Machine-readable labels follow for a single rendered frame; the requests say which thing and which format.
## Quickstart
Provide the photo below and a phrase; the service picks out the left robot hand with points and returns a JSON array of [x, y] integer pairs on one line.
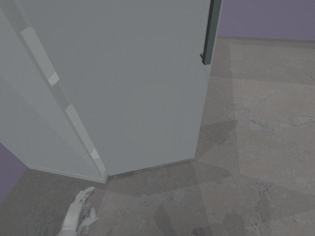
[[74, 218]]

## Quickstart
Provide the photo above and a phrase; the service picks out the fridge door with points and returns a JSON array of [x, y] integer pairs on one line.
[[133, 71]]

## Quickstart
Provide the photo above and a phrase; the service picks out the handle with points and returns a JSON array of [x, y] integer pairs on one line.
[[212, 24]]

